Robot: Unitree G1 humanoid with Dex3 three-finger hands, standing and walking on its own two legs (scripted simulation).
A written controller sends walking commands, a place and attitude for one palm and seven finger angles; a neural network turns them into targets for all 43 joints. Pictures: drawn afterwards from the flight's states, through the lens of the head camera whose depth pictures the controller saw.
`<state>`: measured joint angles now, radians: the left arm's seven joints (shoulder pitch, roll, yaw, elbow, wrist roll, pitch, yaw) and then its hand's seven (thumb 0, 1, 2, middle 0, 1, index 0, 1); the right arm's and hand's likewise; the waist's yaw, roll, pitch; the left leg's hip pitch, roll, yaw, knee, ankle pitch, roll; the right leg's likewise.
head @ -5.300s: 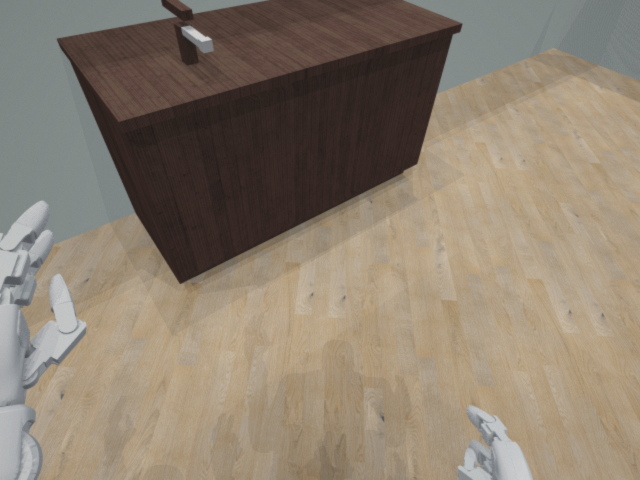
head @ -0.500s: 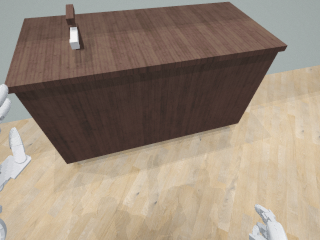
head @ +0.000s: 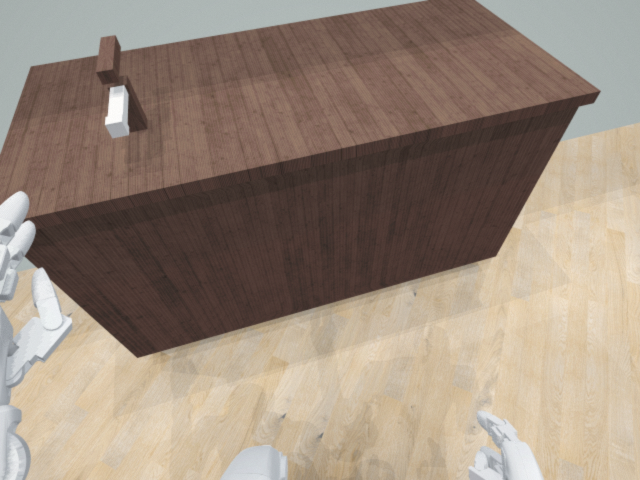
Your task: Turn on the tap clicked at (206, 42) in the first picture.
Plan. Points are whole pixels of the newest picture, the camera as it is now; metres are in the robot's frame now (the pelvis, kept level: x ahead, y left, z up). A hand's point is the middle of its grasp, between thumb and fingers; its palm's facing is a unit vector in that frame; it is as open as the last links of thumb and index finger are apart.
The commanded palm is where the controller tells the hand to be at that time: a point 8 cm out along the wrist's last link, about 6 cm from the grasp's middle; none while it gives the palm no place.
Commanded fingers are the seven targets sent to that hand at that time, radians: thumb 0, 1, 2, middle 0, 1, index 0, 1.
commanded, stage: take the last steps up to it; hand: left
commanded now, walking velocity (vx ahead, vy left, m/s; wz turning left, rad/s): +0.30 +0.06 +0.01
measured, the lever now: (117, 126) +0.64 +0.39 +0.08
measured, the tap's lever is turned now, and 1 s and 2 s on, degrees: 0 0 0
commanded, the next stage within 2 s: come to a stop and stand still in 0.76 s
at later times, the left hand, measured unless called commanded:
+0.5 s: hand (97, 213) +0.33 +0.24 +0.19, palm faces +0.36 -0.82 -0.45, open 7.4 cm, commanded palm +0.28 +0.29 +0.18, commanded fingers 0.00 0.90 0.90 -0.20 -0.30 -0.20 -0.30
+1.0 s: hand (118, 173) +0.40 +0.25 +0.18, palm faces +0.41 -0.83 -0.38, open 7.4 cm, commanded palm +0.35 +0.29 +0.18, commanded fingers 0.00 0.90 0.90 -0.20 -0.30 -0.20 -0.30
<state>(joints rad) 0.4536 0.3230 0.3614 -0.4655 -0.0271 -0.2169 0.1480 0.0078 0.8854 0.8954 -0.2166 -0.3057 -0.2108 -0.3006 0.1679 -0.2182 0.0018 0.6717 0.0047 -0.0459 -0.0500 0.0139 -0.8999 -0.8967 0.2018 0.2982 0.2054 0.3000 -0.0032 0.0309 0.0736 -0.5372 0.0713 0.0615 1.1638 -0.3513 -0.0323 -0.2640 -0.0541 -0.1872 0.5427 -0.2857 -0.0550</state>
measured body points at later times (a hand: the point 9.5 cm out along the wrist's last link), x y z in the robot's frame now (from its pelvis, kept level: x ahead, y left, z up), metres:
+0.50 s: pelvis +0.11 +0.01 +0.00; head +0.14 +0.01 +0.45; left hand +0.31 +0.28 +0.21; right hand +0.27 -0.18 -0.09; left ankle +0.11 +0.13 -0.74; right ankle +0.15 -0.11 -0.70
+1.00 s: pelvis +0.18 +0.01 -0.01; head +0.21 +0.03 +0.44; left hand +0.38 +0.30 +0.20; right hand +0.35 -0.25 -0.08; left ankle +0.21 +0.11 -0.74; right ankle +0.17 -0.10 -0.72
